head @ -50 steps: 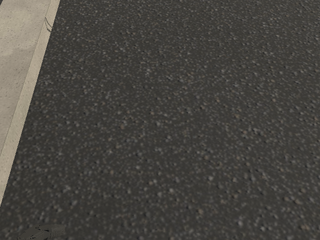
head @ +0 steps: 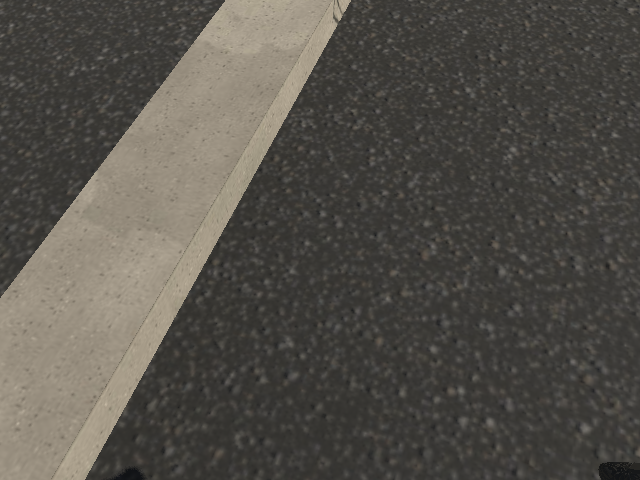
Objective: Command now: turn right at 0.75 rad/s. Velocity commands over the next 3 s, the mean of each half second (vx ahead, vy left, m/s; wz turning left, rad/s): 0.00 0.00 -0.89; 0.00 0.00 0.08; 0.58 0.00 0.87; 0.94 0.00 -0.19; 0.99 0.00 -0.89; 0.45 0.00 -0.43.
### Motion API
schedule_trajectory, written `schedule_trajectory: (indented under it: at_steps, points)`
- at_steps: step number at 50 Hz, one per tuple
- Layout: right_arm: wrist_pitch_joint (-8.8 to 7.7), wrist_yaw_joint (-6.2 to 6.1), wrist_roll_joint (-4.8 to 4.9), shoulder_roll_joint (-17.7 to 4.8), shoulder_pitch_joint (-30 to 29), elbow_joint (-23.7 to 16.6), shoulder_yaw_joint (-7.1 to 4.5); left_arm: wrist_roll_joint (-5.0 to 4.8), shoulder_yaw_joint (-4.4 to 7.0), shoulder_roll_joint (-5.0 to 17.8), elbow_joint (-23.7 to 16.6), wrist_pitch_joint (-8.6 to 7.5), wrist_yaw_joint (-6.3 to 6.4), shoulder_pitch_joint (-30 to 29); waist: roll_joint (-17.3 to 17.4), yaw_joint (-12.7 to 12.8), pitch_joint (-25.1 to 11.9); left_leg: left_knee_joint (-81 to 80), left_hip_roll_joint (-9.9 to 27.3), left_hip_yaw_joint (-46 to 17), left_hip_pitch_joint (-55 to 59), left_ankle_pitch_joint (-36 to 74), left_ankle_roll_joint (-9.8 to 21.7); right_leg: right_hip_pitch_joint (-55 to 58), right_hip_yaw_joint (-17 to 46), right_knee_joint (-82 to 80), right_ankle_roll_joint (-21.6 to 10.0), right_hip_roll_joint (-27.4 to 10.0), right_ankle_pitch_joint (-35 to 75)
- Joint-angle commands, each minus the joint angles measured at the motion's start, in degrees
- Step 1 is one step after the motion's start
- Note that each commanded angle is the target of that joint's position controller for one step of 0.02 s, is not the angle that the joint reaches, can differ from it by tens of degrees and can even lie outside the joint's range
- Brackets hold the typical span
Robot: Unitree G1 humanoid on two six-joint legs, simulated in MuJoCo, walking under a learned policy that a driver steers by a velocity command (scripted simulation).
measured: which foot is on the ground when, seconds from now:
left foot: up 0.00-0.24, down 0.26-0.68, up 0.70-1.00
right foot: down 0.00-0.26, up 0.28-0.66, down 0.68-1.00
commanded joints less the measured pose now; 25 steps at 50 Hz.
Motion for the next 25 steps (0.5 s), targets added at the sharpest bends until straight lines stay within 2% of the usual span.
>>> schedule_trajectory:
  at_steps: [1,5,9,11,12,13,14,15,16,17,18,20,23,25]
  points:
    - [-1.56,0.4,0.31,-2.61,-2.93,-4.66,-0.88,-0.65,3.01,9.82,-5.61,0.72,1.7,-3.59,-7.39,-1.7,-9.87,-4.38,0.21,-1.85,-7.2,4.85,-1.93,14.56,17.24,-7.3,-9.81,-11.61,30.68]
    - [-2.25,1.01,0.95,-2.49,-2.54,-3.48,-0.8,-0.56,3.88,11.07,-6.89,2.01,2.32,-3.58,-9.53,-1.18,-10.95,-16.85,-1.48,-2.25,-1.15,8.58,-2.49,11.99,19.97,-6.38,-8.88,-10.18,26.02]
    - [-2.97,1.81,1.26,-4.6,-0.4,-2.64,-1.69,-0.6,4.21,11.35,-8.22,2.55,1.81,-5.32,-12.86,-1.42,-10.25,-26.39,-2.18,-2.82,6.04,10.48,-1.69,7.58,25.29,-5.87,-7.53,-8.92,21.9]
    - [-3.45,2.07,1.4,-5.6,2.6,-1.54,-2.45,-1.13,3.97,10.72,-9.08,2.76,1.7,-7.54,-13.54,-3.13,-9.84,-36.48,-1.43,-2.3,11.9,16.05,-0.71,5.56,26.9,-4.09,-5.52,-7.05,17.15]
    - [-3.58,1.91,1.21,-6.57,4.36,-0.71,-3.03,-1.28,3.56,9.62,-9.45,2.77,1.76,-7.86,-12.46,-3.61,-10.05,-41.93,1.16,-2.64,17.39,21.64,0.31,2.59,26.03,-1.78,-3.55,-4.86,10.68]
    - [-3.3,1.51,0.51,-9.54,4.75,-1.14,-3.7,-0.49,2.58,6.42,-9.13,2.88,1.58,-4.04,-3.78,-1.61,-12.19,-43.84,11.97,-12.06,24.55,21.45,4.29,-3.22,20.87,7.45,-0.91,-0.33,-7.2]
    - [-2.81,1.46,-1.57,-12.45,2.33,-1.79,-3.86,-0.45,2.39,5.58,-10.4,2.6,1.34,-1.21,12.26,1.71,-9.33,-45.96,22.95,-27.46,24.3,26.85,13.07,-14.85,10.74,19.31,1.88,7.32,-22.82]
    - [-3.12,1.49,-2.38,-10.1,0.41,-2.91,-3.42,0.14,3.74,10.71,-9.62,2.06,1.05,0.0,10.8,1.71,-7.16,-46.44,27.46,-29.36,20.83,27.2,17.18,-17.83,9.03,30.59,4.09,1.46,-21.18]
    - [-3.16,1.03,-1.86,-6.77,-1.61,-3.75,-2.51,-0.26,4.66,13.48,-8.34,2.2,0.88,-0.72,6.67,1.4,-5.7,-45.72,24.28,-22.06,18.32,24.48,16.15,-17.55,7.06,34.82,5.07,-0.78,-16.51]
    - [-2.86,0.49,-1.14,-5.44,-2.94,-3.99,-2.11,-0.21,4.75,12.85,-7.41,2.67,0.94,-0.63,4.44,1.41,-4.7,-45.23,20.03,-15.9,17.28,20.53,14.07,-17.59,5.79,37.0,5.9,-1.69,-12.46]
    - [-2.59,-0.13,-0.36,-4.98,-3.31,-3.97,-1.86,-0.01,4.43,11.55,-7.21,3.05,0.89,-0.55,4.62,0.81,-4.25,-45.03,18.18,-12.21,17.74,20.63,13.39,-19.1,4.5,40.24,6.78,-2.36,-9.12]
    - [-2.16,-0.95,-0.45,-5.42,-1.33,-3.52,-1.61,-0.53,3.39,8.96,-8.52,3.19,0.3,-2.41,5.43,-0.95,-3.33,-45.68,16.77,-5.6,18.26,25.5,14.04,-20.95,0.46,40.79,8.13,-4.3,-6.09]
    - [-1.6,-1.11,-1.09,-6.91,3.68,-2.36,-2.12,-0.64,2.34,7.01,-11.14,2.77,-0.18,-7.22,5.87,-4.65,-5.13,-45.41,18.94,-2.58,25.5,30.82,16.1,-23.84,-1.78,34.7,9.49,-6.87,-5.5]
    - [-1.3,-0.64,-0.94,-8.18,4.43,-2.04,-2.6,-0.38,1.95,6.21,-11.84,2.7,-0.64,-7.9,5.81,-5.17,-6.52,-44.87,20.63,-0.46,27.99,34.07,16.7,-22.78,-2.5,30.57,9.59,-8.07,-6.09]
Next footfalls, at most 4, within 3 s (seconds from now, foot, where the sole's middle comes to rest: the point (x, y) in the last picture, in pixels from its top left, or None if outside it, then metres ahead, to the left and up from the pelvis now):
0.26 left None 0.11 0.12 -0.78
0.68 right None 0.00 -0.13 -0.78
1.18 left None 0.09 0.10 -0.78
1.58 right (402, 420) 0.54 -0.07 -0.78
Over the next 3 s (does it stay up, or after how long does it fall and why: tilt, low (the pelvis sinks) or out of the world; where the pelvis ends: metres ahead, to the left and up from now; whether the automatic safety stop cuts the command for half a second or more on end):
stays up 1.46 -0.11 -0.01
